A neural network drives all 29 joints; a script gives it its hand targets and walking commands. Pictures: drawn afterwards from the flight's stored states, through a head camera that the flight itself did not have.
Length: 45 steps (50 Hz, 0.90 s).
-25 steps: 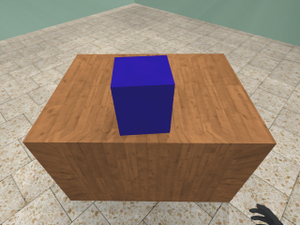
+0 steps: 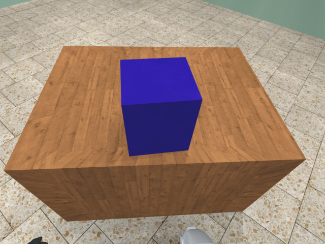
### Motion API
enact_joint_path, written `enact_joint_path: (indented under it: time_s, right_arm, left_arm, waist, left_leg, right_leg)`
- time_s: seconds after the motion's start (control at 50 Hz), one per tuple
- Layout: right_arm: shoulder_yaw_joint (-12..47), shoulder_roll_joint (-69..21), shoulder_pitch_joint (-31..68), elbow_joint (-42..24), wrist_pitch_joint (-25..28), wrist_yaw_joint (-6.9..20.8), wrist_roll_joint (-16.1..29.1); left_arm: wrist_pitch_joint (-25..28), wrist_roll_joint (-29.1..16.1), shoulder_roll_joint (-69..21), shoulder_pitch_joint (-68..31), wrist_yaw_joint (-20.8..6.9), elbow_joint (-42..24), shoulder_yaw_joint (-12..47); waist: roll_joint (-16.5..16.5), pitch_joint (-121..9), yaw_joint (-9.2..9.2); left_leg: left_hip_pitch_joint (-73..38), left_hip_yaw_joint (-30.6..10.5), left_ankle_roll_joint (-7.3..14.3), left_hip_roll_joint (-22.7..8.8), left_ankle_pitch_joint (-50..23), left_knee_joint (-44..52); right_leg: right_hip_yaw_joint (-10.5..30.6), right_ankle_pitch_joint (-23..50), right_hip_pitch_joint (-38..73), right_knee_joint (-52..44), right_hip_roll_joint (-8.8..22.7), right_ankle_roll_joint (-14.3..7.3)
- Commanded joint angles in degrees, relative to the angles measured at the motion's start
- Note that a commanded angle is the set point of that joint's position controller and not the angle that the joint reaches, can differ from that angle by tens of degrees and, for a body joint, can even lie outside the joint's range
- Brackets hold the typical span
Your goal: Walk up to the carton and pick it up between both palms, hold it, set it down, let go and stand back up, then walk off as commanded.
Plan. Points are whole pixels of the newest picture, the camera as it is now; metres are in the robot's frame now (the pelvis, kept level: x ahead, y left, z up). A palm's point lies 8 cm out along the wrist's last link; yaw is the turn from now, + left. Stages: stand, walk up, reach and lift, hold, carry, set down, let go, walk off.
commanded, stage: walk up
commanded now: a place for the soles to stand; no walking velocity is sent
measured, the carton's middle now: (156, 108) +0.54 -0.01 -0.01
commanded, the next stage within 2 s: none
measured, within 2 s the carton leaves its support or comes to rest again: neither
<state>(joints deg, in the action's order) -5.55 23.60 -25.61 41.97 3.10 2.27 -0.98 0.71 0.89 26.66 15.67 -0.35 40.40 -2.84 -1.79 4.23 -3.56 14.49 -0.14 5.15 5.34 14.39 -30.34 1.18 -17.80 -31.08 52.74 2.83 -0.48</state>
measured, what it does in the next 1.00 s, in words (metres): steps on the spot: right foot, then left foot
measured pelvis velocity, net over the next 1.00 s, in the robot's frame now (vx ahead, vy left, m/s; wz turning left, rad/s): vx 0.06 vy -0.01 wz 0.00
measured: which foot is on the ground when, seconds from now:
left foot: down 0.00-0.20, up 0.22-0.54, down 0.56-1.00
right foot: up 0.00-0.14, down 0.16-1.00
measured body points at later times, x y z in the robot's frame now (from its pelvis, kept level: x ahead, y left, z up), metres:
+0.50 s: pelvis +0.05 -0.03 +0.00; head +0.05 -0.04 +0.45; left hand +0.16 +0.30 -0.07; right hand +0.11 -0.35 -0.11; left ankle +0.07 +0.09 -0.71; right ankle +0.09 -0.16 -0.73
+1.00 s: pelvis +0.06 -0.01 +0.00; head +0.06 +0.00 +0.45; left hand +0.17 +0.32 -0.09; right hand +0.17 -0.32 -0.09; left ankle +0.09 +0.09 -0.73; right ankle +0.10 -0.15 -0.73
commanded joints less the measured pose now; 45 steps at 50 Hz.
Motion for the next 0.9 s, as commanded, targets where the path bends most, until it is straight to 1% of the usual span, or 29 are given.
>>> enact_joint_path:
  time_s: [0.0, 0.04, 0.08, 0.1, 0.12, 0.14, 0.16, 0.18, 0.2, 0.22, 0.26, 0.3, 0.34, 0.4, 0.42, 0.46, 0.48, 0.5, 0.52, 0.54, 0.58, 0.6, 0.64, 0.68, 0.7, 0.74, 0.78, 0.84, 0.88]
  right_arm:
    - [-2.55, 13.33, -1.68, -3.82, 0.67, -1.88, -0.48]
    - [-2.41, 13.06, 0.31, -4.49, 0.18, -1.77, -0.39]
    - [-1.94, 12.01, 1.65, -4.66, -0.12, -1.61, -0.06]
    - [-1.23, 9.82, 1.89, -4.70, 0.05, -1.60, 0.41]
    - [-0.33, 7.52, 2.41, -5.20, 0.18, -1.57, 0.98]
    - [0.69, 4.90, 1.32, -5.72, 0.28, -1.27, 1.23]
    - [0.18, 7.54, 1.00, -4.46, -0.36, -1.78, 0.03]
    - [-0.61, 10.03, 0.84, -3.84, -0.74, -1.92, -0.02]
    - [-0.87, 11.15, 0.31, -3.00, -0.80, -1.76, -0.29]
    - [-0.80, 11.36, 0.84, -2.42, -0.93, -1.25, -0.22]
    - [-1.16, 10.73, 0.17, -1.22, -1.44, -0.19, -0.44]
    - [-1.62, 10.48, 0.34, -1.10, -1.74, -0.02, -0.49]
    - [-1.25, 9.52, 1.23, -0.77, -1.51, -0.24, -0.01]
    - [-0.89, 8.46, 1.91, -0.52, -0.40, -0.79, 0.36]
    - [-1.10, 8.83, 1.75, -0.44, -0.19, -0.95, 0.16]
    - [-1.10, 8.02, -0.87, 0.88, 0.89, -1.90, 0.04]
    - [-1.56, 9.70, -1.76, 1.64, 1.55, -2.47, -0.40]
    - [-1.96, 11.31, -0.90, 0.53, 2.07, -3.04, -1.02]
    - [-2.31, 13.91, 0.86, -0.59, 2.55, -3.36, -1.11]
    - [-2.63, 14.38, 3.11, -0.94, 2.54, -3.47, -0.71]
    - [-1.50, 13.91, 6.77, -1.34, 2.08, -3.19, -0.37]
    - [-1.37, 13.08, 7.39, -1.09, 1.78, -3.05, -0.44]
    - [-0.62, 11.49, 7.38, -0.79, 1.50, -2.97, -0.58]
    - [-0.61, 12.08, 7.59, -0.66, 1.06, -2.76, -0.35]
    - [-0.38, 11.77, 7.26, -0.78, 0.93, -2.59, -0.06]
    - [-0.18, 11.19, 9.98, -1.32, 0.38, -2.63, 0.22]
    - [0.70, 8.91, 10.40, -0.95, 0.24, -2.46, 0.93]
    - [0.79, 8.74, 10.83, -0.15, 0.13, -2.15, 0.48]
    - [0.26, 10.97, 11.75, 0.50, 0.04, -1.79, -0.18]
  left_arm:
    - [1.84, 0.15, 6.36, -3.03, 0.10, -1.83, -2.27]
    - [2.47, -0.01, 6.78, -1.17, 0.41, -1.84, -2.37]
    - [3.43, -0.17, 6.44, 2.87, 0.97, -0.32, -2.42]
    - [4.10, 0.34, 7.82, 5.81, 1.37, 0.51, -2.82]
    - [4.59, 0.98, 10.03, 7.70, 1.65, 0.73, -3.52]
    - [4.71, 0.85, 13.20, 7.95, 2.02, 0.22, -4.53]
    - [4.32, 0.41, 12.89, 5.95, 1.96, 0.41, -4.36]
    - [3.93, -0.23, 12.40, 4.97, 1.89, -0.31, -4.15]
    - [3.59, -0.19, 12.12, 1.79, 1.54, -0.96, -4.05]
    - [3.51, 0.05, 11.12, 0.89, 1.12, -1.48, -3.51]
    - [3.29, 0.17, 11.87, -1.31, 0.90, -2.38, -4.04]
    - [3.29, 0.10, 12.14, -0.63, 0.55, -2.16, -4.10]
    - [3.06, 0.14, 12.14, -1.40, 0.36, -2.48, -3.93]
    - [2.32, 0.17, 11.82, -1.49, -0.34, -2.78, -3.61]
    - [1.86, 0.09, 11.50, -1.70, -0.40, -3.06, -3.57]
    - [1.28, -0.51, 9.64, -2.95, -0.34, -3.33, -2.60]
    - [0.87, -0.85, 7.14, -1.06, -0.18, -3.18, -1.97]
    - [0.75, -1.51, 4.48, -0.25, -0.10, -3.54, -1.06]
    - [0.61, -1.94, 3.98, -1.13, 0.05, -3.94, -0.70]
    - [0.24, -1.79, 5.80, 0.21, 0.40, -2.13, -1.17]
    - [-0.06, -1.16, 7.77, 1.18, 0.41, -0.10, -1.55]
    - [0.26, -1.07, 8.08, -0.27, 0.26, -0.24, -1.75]
    - [0.64, -1.06, 6.22, -0.80, 0.10, -0.41, -1.65]
    - [1.09, -0.95, 5.52, 0.43, 0.40, 0.04, -1.38]
    - [1.12, -0.87, 5.99, 1.00, 0.53, 0.96, -1.47]
    - [1.56, -0.41, 5.77, 2.01, 0.88, 1.41, -1.70]
    - [1.90, 0.30, 7.68, 2.24, 1.12, 1.14, -2.00]
    - [2.08, 0.30, 8.16, -1.35, 0.71, 0.36, -1.83]
    - [1.95, 0.42, 7.46, -2.61, -0.06, 0.55, -1.47]
  waist:
    - [7.72, -5.80, -0.22]
    - [8.04, -6.64, 0.88]
    - [5.29, -9.81, 3.65]
    - [3.63, -11.94, 5.40]
    - [-1.68, -14.06, 6.46]
    - [-9.58, -15.69, 6.39]
    - [-4.14, -11.55, 5.39]
    - [-2.72, -10.04, 5.14]
    - [-4.42, -5.93, 3.85]
    - [-4.10, 0.21, 3.59]
    - [-6.18, 7.40, 2.16]
    - [-6.94, 9.16, 2.89]
    - [-8.72, 7.77, 3.54]
    - [-12.43, 1.76, 3.85]
    - [-10.11, 0.83, 3.80]
    - [-5.86, -1.60, 1.51]
    - [-0.47, -4.67, 1.95]
    - [5.33, -6.21, 2.22]
    - [8.07, -7.34, 2.61]
    - [5.76, -7.99, 3.89]
    - [8.90, -7.97, 4.23]
    - [7.54, -5.99, 4.04]
    - [9.03, -4.75, 3.11]
    - [11.51, -6.71, 3.45]
    - [10.48, -7.34, 3.34]
    - [10.85, -8.61, 4.51]
    - [6.16, -10.25, 4.65]
    - [3.16, -9.81, 3.51]
    - [1.62, -6.17, 2.86]
  left_leg:
    - [-11.31, -17.14, 4.00, -15.85, -11.26, 8.36]
    - [-6.86, -16.12, 4.60, -16.09, -17.02, 4.41]
    - [-5.63, -11.72, 3.09, -13.56, -19.95, -3.48]
    - [-2.73, -8.55, 1.34, -10.63, -17.55, -9.77]
    - [5.14, -6.04, -0.87, -6.48, -9.14, -16.60]
    - [17.09, -3.86, -3.73, -0.77, 14.91, -22.53]
    - [20.19, -4.01, -4.24, -2.47, 21.75, -22.99]
    - [18.07, -5.01, -3.94, -3.22, 21.69, -23.77]
    - [16.65, -3.89, -3.89, -5.19, 20.80, -23.42]
    - [14.47, -3.58, -4.17, -4.76, 19.10, -23.41]
    - [11.71, -2.57, -3.88, -5.04, 12.26, -24.45]
    - [10.02, -1.99, -3.97, -4.71, 7.97, -23.59]
    - [8.26, -1.17, -4.50, -5.54, 6.35, -17.03]
    - [3.04, 1.30, -4.62, -5.66, 4.20, -5.99]
    - [0.35, 1.98, -4.48, -5.31, 1.48, -2.05]
    - [-4.67, 1.88, -4.35, -4.72, -5.23, 10.30]
    - [-9.12, -2.64, -4.69, -6.67, -6.91, 13.37]
    - [-11.74, -15.35, -3.41, -14.20, -6.49, 15.44]
    - [-14.08, -28.66, -1.24, -21.42, -10.44, 15.26]
    - [-14.30, -27.39, 0.81, -21.96, -9.29, 12.84]
    - [-7.59, -24.48, 5.85, -22.10, -1.24, 11.32]
    - [-7.04, -21.04, 4.83, -19.66, -3.57, 10.50]
    - [-6.28, -15.89, 3.73, -16.71, -16.16, 7.72]
    - [-7.02, -13.82, 3.48, -15.69, -22.24, 4.40]
    - [-5.27, -12.78, 2.85, -14.86, -23.13, 3.31]
    - [-2.72, -9.27, 1.88, -13.46, -20.66, 0.26]
    - [1.66, -8.66, -0.43, -11.39, -12.25, -0.04]
    - [-0.61, -8.00, -2.21, -9.01, 3.49, 4.11]
    - [1.14, -12.79, -0.94, -11.71, 15.52, 9.28]
  right_leg:
    - [-1.53, -2.79, 1.77, -11.69, 0.08, -0.29]
    - [-2.18, -5.28, 8.88, -16.78, -0.87, -1.22]
    - [-3.10, 4.26, 19.03, -29.41, -2.45, -2.19]
    - [0.11, 9.35, 26.36, -30.89, -0.17, -3.13]
    - [8.65, 11.24, 33.91, -31.82, 6.23, -5.68]
    - [24.86, 21.18, 41.90, -29.85, 18.38, -10.55]
    - [25.58, 20.10, 39.05, -28.90, 20.43, -14.21]
    - [25.54, 11.87, 34.50, -30.83, 20.89, -16.25]
    - [23.21, 2.53, 27.85, -33.44, 20.09, -15.62]
    - [18.77, -5.33, 19.49, -37.23, 16.08, -13.69]
    - [16.13, -15.62, 8.88, -41.72, 12.94, -11.94]
    - [15.12, -15.29, 6.59, -43.25, 11.43, -11.16]
    - [10.94, -8.44, 9.53, -40.59, 10.68, -11.14]
    - [8.24, -5.54, 13.92, -35.91, 9.47, -11.19]
    - [7.17, -4.22, 13.98, -33.40, 8.79, -10.32]
    - [4.28, 1.19, 15.39, -23.87, 6.58, -7.62]
    - [2.18, 2.98, 15.27, -16.39, 4.22, -6.08]
    - [-0.34, -0.39, 10.22, -9.98, 0.70, -3.03]
    - [-0.14, -9.52, 3.67, -7.00, -3.75, -0.44]
    - [2.83, -11.33, 3.16, -5.89, -3.20, -0.47]
    - [3.28, -13.20, 7.34, -6.96, 0.04, -1.23]
    - [2.38, -13.82, 7.53, -9.81, 0.06, -1.51]
    - [0.12, -11.53, 8.60, -13.65, -0.35, -0.90]
    - [-2.02, -7.70, 12.08, -18.41, -1.92, -1.24]
    - [-2.84, -4.51, 15.42, -20.45, -2.56, -1.09]
    - [-2.84, 4.66, 21.57, -27.78, -2.58, -1.38]
    - [1.47, 9.64, 26.72, -26.02, 1.19, -3.29]
    - [7.23, 1.30, 20.42, -27.79, 6.20, -5.24]
    - [3.78, -10.99, 16.07, -27.58, 2.75, -3.85]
